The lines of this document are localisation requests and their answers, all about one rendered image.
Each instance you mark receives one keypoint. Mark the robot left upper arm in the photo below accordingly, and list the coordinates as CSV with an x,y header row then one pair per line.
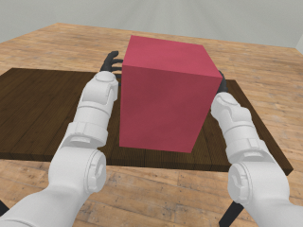
x,y
74,175

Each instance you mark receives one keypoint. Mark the robot right upper arm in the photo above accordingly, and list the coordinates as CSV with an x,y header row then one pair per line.
x,y
262,189

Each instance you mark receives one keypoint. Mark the robot right forearm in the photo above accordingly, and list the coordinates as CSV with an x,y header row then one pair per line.
x,y
239,132

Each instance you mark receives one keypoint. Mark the carton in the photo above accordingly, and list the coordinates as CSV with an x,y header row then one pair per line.
x,y
167,89

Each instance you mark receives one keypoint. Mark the right robot hand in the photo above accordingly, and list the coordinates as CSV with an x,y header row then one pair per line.
x,y
222,88

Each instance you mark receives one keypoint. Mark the table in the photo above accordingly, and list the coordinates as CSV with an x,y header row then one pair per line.
x,y
37,105

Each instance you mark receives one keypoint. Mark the robot left forearm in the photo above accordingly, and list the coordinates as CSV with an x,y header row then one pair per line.
x,y
89,127

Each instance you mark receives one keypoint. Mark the left robot hand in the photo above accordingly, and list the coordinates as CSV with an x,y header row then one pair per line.
x,y
109,61

